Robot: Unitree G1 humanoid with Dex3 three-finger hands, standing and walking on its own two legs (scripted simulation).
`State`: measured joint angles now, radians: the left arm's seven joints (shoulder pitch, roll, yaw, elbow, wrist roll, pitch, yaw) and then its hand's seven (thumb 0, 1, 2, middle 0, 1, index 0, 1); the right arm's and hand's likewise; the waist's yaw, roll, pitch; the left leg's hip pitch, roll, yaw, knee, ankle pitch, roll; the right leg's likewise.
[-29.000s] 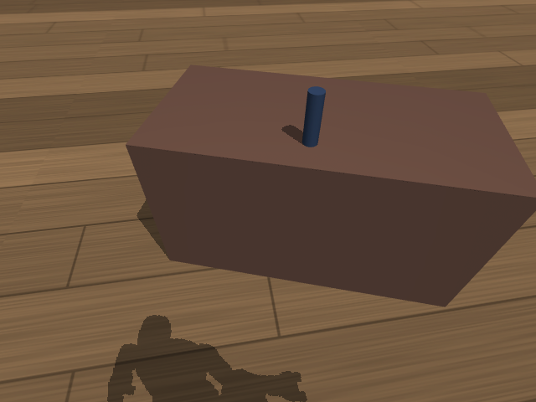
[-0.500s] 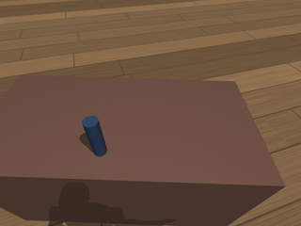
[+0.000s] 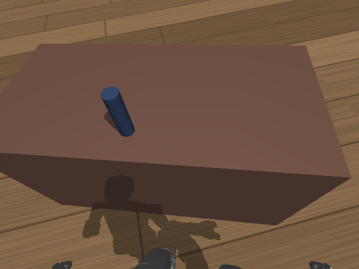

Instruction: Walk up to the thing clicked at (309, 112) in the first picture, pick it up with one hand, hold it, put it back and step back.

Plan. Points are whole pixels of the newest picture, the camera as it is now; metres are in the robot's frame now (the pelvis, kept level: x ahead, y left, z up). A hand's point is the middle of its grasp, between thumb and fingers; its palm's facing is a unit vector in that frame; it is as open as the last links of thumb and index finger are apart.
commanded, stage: step back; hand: left
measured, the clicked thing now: (119, 114) +0.53 +0.21 -0.03
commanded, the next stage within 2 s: none
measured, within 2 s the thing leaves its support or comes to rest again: neither
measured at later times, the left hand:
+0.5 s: hand out of the picture -0.04 +0.33 -0.15, palm faces -0.03 -0.92 -0.40, open 7.4 cm
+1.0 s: hand out of the picture -0.11 +0.34 -0.15, palm faces -0.02 -0.91 -0.42, open 7.4 cm
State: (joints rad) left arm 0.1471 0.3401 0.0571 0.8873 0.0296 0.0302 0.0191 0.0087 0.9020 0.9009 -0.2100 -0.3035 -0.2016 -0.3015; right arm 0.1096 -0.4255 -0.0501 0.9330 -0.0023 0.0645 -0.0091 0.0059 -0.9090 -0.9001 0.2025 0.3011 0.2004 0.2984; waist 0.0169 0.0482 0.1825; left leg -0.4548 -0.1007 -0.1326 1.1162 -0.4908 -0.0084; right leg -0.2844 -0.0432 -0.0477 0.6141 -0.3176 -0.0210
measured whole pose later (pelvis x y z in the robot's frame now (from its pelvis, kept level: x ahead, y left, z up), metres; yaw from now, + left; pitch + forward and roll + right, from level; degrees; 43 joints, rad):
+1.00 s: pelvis -0.27 +0.07 -0.01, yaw -1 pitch -3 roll +1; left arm 0.07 0.41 0.08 0.79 0.01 0.06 0.03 0.01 0.90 0.90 -0.21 -0.30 -0.20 -0.30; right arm 0.20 -0.39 -0.06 0.92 -0.03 0.04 0.01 0.01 -0.91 -0.90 0.20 0.30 0.20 0.30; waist -0.02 -0.04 0.19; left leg -0.28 -0.03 -0.02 0.69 -0.36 0.01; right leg -0.46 -0.02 0.10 0.89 -0.46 0.00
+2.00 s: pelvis -0.56 +0.06 +0.00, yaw -7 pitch -3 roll +0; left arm 0.28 0.36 0.07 0.98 0.05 0.02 -0.01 0.01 0.90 0.90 -0.21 -0.30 -0.20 -0.30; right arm 0.15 -0.41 -0.06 0.93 -0.02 0.03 0.00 0.01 -0.91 -0.90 0.20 0.30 0.20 0.30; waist 0.04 0.02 0.06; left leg -0.41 0.00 -0.08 0.79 -0.43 0.00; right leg -0.18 0.02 0.04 0.58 -0.36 -0.03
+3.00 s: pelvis -0.52 +0.08 +0.01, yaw -3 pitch -3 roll +0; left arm 0.09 0.35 0.02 1.11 0.00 -0.01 0.00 0.01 0.91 0.90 -0.21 -0.30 -0.20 -0.30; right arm 0.03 -0.34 -0.01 1.08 0.00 -0.02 0.01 0.01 -0.91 -0.90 0.20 0.30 0.20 0.30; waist 0.01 0.00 0.08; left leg -0.17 0.02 0.01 0.44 -0.22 0.00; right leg -0.07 -0.04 -0.04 0.39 -0.27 0.03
